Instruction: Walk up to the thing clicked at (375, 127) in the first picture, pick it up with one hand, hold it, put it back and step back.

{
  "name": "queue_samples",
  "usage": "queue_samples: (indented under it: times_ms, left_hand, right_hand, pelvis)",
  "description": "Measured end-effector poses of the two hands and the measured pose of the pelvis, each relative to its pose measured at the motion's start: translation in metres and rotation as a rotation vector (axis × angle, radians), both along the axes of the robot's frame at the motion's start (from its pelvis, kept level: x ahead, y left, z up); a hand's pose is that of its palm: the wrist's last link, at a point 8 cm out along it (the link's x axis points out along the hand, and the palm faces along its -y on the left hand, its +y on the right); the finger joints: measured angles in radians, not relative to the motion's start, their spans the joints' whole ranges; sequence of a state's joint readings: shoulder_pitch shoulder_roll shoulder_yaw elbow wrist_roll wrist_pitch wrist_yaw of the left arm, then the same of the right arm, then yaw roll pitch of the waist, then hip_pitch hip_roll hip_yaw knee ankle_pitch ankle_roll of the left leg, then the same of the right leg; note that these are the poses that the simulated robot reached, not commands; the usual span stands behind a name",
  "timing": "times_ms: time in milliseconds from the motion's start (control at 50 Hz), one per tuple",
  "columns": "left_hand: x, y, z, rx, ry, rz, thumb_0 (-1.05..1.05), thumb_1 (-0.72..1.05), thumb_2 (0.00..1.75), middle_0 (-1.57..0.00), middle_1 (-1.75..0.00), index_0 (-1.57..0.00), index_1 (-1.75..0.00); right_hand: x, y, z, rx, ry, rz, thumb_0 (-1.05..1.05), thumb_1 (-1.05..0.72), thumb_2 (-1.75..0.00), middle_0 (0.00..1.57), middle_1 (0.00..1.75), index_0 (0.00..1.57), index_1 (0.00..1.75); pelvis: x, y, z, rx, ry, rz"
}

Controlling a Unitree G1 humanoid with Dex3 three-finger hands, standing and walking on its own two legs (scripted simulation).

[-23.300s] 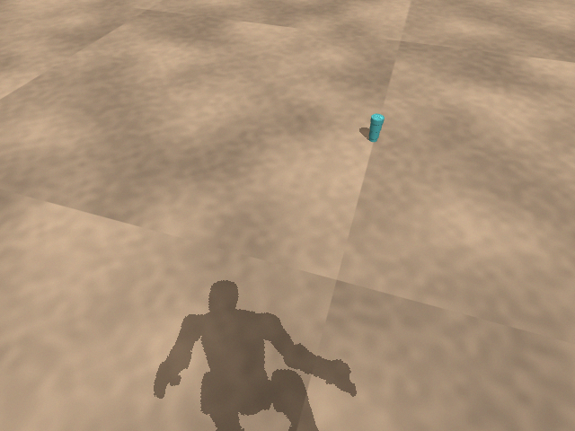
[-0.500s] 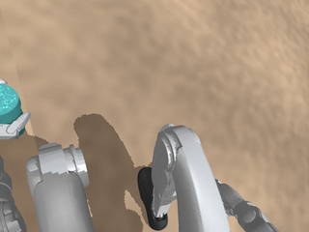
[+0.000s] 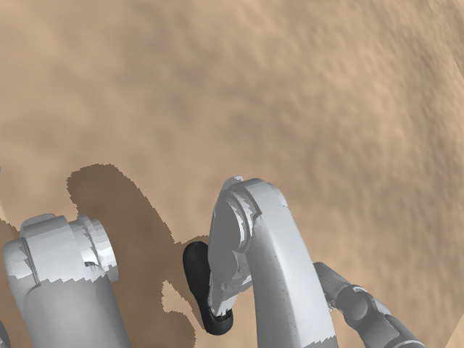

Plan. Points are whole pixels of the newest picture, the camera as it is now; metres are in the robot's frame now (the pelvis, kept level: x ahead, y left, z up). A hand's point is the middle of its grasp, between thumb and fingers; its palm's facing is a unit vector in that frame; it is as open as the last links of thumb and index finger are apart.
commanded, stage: lower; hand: left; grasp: from the side
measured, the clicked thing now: out of the picture +0.41 +0.29 -0.18
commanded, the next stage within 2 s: loosen in 0.56 s
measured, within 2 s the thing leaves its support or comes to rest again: rests again in 1.16 s
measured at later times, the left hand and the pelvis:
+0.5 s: hand out of the picture +0.42 +0.28 -0.17, palm faces +0.36 -0.93 +0.00, open 9.9 cm; pelvis +0.00 +0.00 +0.00, yaw -2 degrees
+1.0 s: hand out of the picture +0.42 +0.28 -0.17, palm faces +0.35 -0.94 +0.01, open 10.7 cm; pelvis -0.01 +0.01 +0.00, yaw -3 degrees
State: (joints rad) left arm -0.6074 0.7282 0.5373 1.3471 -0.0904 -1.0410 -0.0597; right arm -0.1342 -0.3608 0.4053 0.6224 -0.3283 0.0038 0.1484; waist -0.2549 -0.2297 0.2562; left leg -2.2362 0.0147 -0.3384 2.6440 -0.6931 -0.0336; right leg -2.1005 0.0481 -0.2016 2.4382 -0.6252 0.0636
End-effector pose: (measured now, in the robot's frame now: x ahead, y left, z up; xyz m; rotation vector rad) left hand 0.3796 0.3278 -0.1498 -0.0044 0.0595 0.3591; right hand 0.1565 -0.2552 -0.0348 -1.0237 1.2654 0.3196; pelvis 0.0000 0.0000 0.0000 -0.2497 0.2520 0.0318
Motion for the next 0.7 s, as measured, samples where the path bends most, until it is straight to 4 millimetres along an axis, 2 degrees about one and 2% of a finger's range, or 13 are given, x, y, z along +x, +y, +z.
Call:
queue_samples:
  times_ms: [700]
  left_hand:
    - [-0.003, -0.003, -0.026, -0.002, -0.009, 0.003, 0.04, -0.33, 1.12, -0.84, -1.05, -0.68, -1.01]
  right_hand:
    - [-0.003, 0.011, 0.014, -0.063, 0.018, 0.088, 0.00, -0.91, -0.90, 0.20, 0.30, 0.20, 0.30]
  pelvis:
    - [-0.006, 0.007, -0.004, -0.044, -0.063, -0.029]
